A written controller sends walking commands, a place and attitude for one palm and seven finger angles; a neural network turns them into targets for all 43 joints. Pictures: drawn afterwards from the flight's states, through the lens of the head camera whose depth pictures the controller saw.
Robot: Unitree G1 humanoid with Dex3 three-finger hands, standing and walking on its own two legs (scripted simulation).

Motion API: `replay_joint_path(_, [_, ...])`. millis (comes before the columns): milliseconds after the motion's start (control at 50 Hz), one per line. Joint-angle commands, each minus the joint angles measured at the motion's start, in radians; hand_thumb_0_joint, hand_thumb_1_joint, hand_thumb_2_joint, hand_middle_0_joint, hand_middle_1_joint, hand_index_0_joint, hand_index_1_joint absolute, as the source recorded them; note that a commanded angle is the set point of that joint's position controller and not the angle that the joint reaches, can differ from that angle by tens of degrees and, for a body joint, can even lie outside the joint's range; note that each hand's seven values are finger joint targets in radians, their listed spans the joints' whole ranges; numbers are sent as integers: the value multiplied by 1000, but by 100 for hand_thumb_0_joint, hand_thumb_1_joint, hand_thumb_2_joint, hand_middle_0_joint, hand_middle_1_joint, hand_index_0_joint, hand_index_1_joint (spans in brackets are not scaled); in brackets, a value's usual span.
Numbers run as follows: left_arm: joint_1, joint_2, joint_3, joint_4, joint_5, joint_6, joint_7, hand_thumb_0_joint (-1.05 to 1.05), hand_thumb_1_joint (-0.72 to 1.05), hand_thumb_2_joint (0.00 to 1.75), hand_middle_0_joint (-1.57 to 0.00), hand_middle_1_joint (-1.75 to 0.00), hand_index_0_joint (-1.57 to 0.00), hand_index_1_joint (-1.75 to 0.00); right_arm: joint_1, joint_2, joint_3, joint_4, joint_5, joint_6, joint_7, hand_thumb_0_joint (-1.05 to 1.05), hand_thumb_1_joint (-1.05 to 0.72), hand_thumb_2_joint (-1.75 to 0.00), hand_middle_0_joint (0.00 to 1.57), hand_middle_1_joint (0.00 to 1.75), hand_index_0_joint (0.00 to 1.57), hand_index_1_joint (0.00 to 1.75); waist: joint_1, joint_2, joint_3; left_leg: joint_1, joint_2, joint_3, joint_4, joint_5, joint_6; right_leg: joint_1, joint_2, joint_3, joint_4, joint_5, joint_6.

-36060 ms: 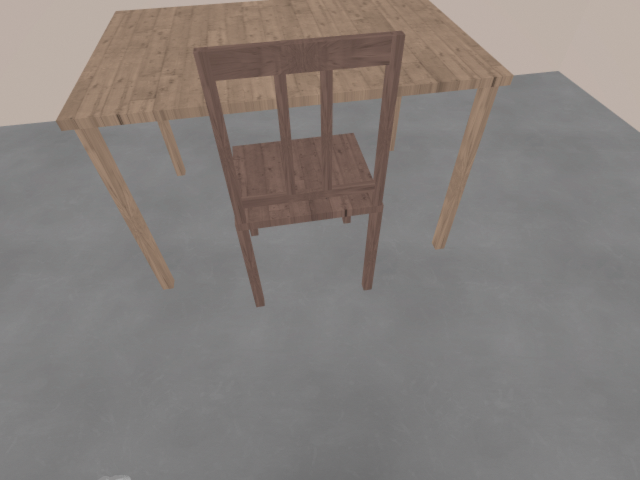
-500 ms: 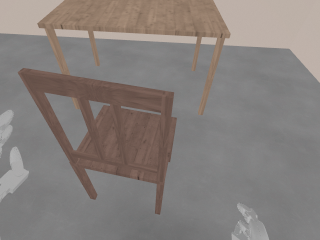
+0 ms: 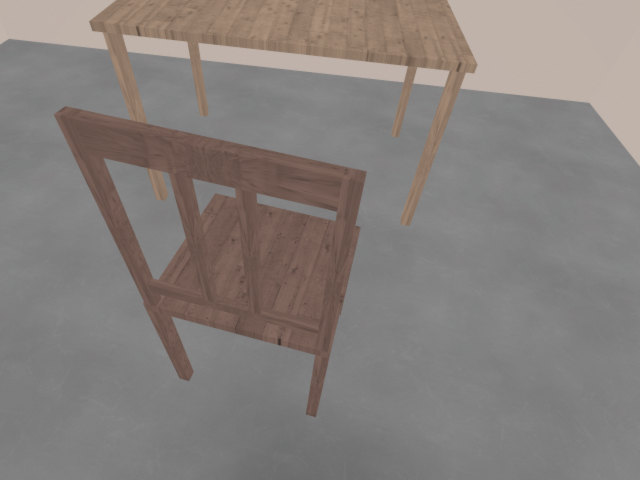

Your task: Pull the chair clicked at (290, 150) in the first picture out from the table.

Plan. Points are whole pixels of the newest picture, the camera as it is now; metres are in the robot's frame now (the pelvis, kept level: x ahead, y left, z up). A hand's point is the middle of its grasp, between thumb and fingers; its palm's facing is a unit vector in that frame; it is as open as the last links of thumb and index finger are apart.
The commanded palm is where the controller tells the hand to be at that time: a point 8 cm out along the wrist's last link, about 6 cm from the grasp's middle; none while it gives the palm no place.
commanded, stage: let the arm hang, fingers relaxed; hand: left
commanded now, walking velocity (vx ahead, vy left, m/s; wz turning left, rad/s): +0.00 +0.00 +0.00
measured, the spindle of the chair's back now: (197, 245) +0.50 +0.25 -0.07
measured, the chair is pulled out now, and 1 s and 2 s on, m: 0.69 0.69 0.69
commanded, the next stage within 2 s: look to check the result in 0.76 s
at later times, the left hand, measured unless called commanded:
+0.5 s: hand out of the picture -0.03 +0.14 -0.17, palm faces +0.02 -0.98 -0.18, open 7.4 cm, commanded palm none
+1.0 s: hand out of the picture -0.01 +0.14 -0.17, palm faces +0.01 -0.98 -0.19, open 7.4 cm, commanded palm none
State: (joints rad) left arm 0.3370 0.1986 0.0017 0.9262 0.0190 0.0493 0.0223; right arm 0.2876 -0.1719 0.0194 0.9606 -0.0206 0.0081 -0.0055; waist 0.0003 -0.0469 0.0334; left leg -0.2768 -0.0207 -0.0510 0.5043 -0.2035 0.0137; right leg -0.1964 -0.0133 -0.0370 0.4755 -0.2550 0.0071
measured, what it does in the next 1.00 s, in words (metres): stands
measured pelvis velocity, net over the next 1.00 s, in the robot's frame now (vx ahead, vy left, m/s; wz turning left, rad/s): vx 0.00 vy -0.03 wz -0.01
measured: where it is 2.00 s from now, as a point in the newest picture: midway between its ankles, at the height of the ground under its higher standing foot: outside the picture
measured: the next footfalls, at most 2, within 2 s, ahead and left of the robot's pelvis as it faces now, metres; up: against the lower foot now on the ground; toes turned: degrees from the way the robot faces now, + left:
none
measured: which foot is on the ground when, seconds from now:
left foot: down 0.00-1.00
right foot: down 0.00-1.00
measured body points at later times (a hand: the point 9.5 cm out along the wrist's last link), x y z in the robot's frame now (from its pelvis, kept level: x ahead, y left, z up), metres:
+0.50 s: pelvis +0.00 -0.02 +0.00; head +0.00 -0.03 +0.45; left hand -0.03 +0.20 -0.15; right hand -0.02 -0.22 -0.17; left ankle +0.04 +0.11 -0.74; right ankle +0.00 -0.13 -0.74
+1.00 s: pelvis +0.00 -0.03 +0.00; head +0.01 -0.04 +0.45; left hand -0.01 +0.19 -0.15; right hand -0.03 -0.24 -0.16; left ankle +0.04 +0.11 -0.74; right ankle +0.00 -0.13 -0.74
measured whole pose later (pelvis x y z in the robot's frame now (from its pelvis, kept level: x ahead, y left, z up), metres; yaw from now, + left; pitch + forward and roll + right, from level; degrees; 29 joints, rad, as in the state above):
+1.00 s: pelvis +0.00 -0.03 +0.00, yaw -1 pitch -2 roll +0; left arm 0.32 0.14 -0.01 1.07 0.01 0.01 0.03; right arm 0.34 -0.13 0.00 1.09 -0.01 0.00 -0.04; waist 0.00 0.02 0.05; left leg -0.25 0.01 -0.06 0.45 -0.18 -0.03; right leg -0.19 0.02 -0.04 0.47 -0.25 -0.04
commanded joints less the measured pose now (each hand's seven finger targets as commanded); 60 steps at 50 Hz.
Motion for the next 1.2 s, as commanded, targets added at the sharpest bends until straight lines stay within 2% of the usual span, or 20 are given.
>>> replay_joint_path(0, [67, 128, 16, 12, -6, -46, -4, 0, 90, 90, -20, -30, -20, -30, 28, -122, -43, -22, 1, -24, -16, 0, -90, -90, 20, 30, 20, 30, 10, 236, -14, -8, 88, -141, -192, -155, 45, 1, -55, 80, -104, -31, -63])
replay_joint_path(20, [77, 122, 14, 30, -7, -47, -3, 0, 90, 90, -20, -30, -20, -30, 48, -120, -45, -14, 4, -21, -20, 0, -90, -90, 20, 30, 20, 30, 11, 160, 4, -3, 94, -139, -192, -159, 50, -10, -51, 70, -117, -30, -62])
replay_joint_path(40, [78, 113, 8, 48, -7, -46, -3, 0, 90, 90, -20, -30, -20, -30, 64, -121, -48, -1, 4, -21, -20, 0, -90, -90, 20, 30, 20, 30, 4, 140, 18, -8, 95, -142, -193, -176, 49, -25, -55, 73, -118, -44, -63])
replay_joint_path(160, [128, 87, -7, 119, -10, -48, 4, 0, 90, 90, -20, -30, -20, -30, 128, -102, -48, 58, 6, -19, -25, 0, -90, -90, 20, 30, 20, 30, 2, 78, 57, -11, 94, -134, -191, -190, 52, -70, -61, 82, -124, -82, -71])
replay_joint_path(260, [137, 74, -10, 143, -13, -53, 10, 0, 90, 90, -20, -30, -20, -30, 157, -76, -43, 92, 7, -19, -25, 0, -90, -90, 20, 30, 20, 30, -3, -4, 61, 13, 77, -97, -142, -109, 48, -98, -76, 100, -139, -99, -79])
replay_joint_path(320, [137, 68, -11, 147, -13, -52, 13, 0, 90, 90, -20, -30, -20, -30, 152, -61, -40, 105, 8, -17, -26, 0, -90, -90, 20, 30, 20, 30, 1, 34, 110, 0, 75, -86, -140, -105, 47, -129, -74, 106, -148, -119, -81])
replay_joint_path(400, [122, 59, -5, 141, -12, -56, 16, 0, 90, 90, -20, -30, -20, -30, 156, -40, -38, 112, 6, -21, -26, 0, -90, -90, 20, 30, 20, 30, -3, 19, 76, 16, 70, -72, -121, -52, 40, -112, -79, 112, -138, -87, -82])
replay_joint_path(420, [117, 56, -6, 141, -12, -56, 15, 0, 90, 90, -20, -30, -20, -30, 149, -36, -38, 113, 6, -19, -26, 0, -90, -90, 20, 30, 20, 30, 0, 14, 107, 8, 67, -70, -119, -57, 41, -128, -77, 111, -149, -98, -84])
replay_joint_path(520, [92, 46, 2, 121, -12, -56, 17, 0, 90, 90, -20, -30, -20, -30, 140, -24, -38, 111, 5, -23, -29, 0, -90, -90, 20, 30, 20, 30, 3, 41, 104, 0, 75, -71, -126, -13, 39, -96, -72, 102, -137, -43, -81])
replay_joint_path(600, [81, 38, 5, 119, -15, -61, 17, 0, 90, 90, -20, -30, -20, -30, 137, -23, -34, 113, 5, -30, -33, 0, -90, -90, 20, 30, 20, 30, 3, 60, 51, 29, 82, -68, -113, 72, 37, -51, -77, 108, -120, 54, -79])
replay_joint_path(640, [71, 39, 5, 115, -14, -59, 17, 0, 90, 90, -20, -30, -20, -30, 132, -21, -34, 113, 5, -29, -34, 0, -90, -90, 20, 30, 20, 30, 2, 65, 72, 25, 84, -70, -115, 85, 37, -52, -74, 105, -121, 71, -78])
replay_joint_path(720, [59, 45, 6, 110, -15, -57, 15, 0, 90, 90, -20, -30, -20, -30, 129, -26, -36, 113, 5, -23, -34, 0, -90, -90, 20, 30, 20, 30, 1, 52, 98, 25, 84, -66, -123, 35, 33, -73, -72, 105, -147, 15, -80])
replay_joint_path(800, [51, 49, 9, 105, -15, -58, 15, 0, 90, 90, -20, -30, -20, -30, 138, -36, -36, 111, 4, -23, -32, 0, -90, -90, 20, 30, 20, 30, -6, 32, 54, 46, 83, -64, -117, 17, 29, -62, -75, 115, -151, -8, -81])
replay_joint_path(820, [45, 50, 7, 106, -15, -55, 15, 0, 90, 90, -20, -30, -20, -30, 129, -35, -37, 113, 4, -20, -33, 0, -90, -90, 20, 30, 20, 30, -4, 56, 97, 29, 84, -68, -130, -8, 30, -85, -70, 110, -159, -36, -82])
replay_joint_path(900, [50, 53, 9, 108, -14, -57, 14, 0, 90, 90, -20, -30, -20, -30, 137, -40, -36, 111, 5, -23, -32, 0, -90, -90, 20, 30, 20, 30, -5, 41, 55, 38, 84, -66, -123, -1, 28, -62, -73, 115, -153, -26, -82])
replay_joint_path(920, [49, 51, 7, 108, -15, -55, 15, 0, 90, 90, -20, -30, -20, -30, 134, -39, -37, 111, 5, -21, -33, 0, -90, -90, 20, 30, 20, 30, -3, 48, 83, 30, 87, -68, -133, -14, 30, -77, -68, 109, -157, -38, -84])
replay_joint_path(1000, [56, 51, 9, 111, -15, -58, 14, 0, 90, 90, -20, -30, -20, -30, 137, -41, -36, 113, 4, -23, -32, 0, -90, -90, 20, 30, 20, 30, -4, 38, 46, 45, 85, -65, -122, -3, 29, -63, -72, 116, -152, -26, -83])
replay_joint_path(1080, [56, 49, 7, 117, -15, -56, 14, 0, 90, 90, -20, -30, -20, -30, 136, -40, -36, 118, 4, -23, -33, 0, -90, -90, 20, 30, 20, 30, -3, 72, 64, 34, 89, -71, -134, -20, 30, -74, -67, 114, -146, -35, -84])
replay_joint_path(1120, [54, 46, 6, 119, -15, -55, 15, 0, 90, 90, -20, -30, -20, -30, 130, -37, -38, 117, 4, -20, -34, 0, -90, -90, 20, 30, 20, 30, -2, 56, 93, 23, 88, -69, -139, -33, 30, -86, -64, 111, -153, -49, -85])
replay_joint_path(1180, [61, 48, 7, 120, -15, -58, 15, 0, 90, 90, -20, -30, -20, -30, 134, -37, -38, 119, 4, -21, -32, 0, -90, -90, 20, 30, 20, 30, -4, 36, 65, 39, 80, -63, -123, -23, 29, -80, -71, 121, -155, -51, -85])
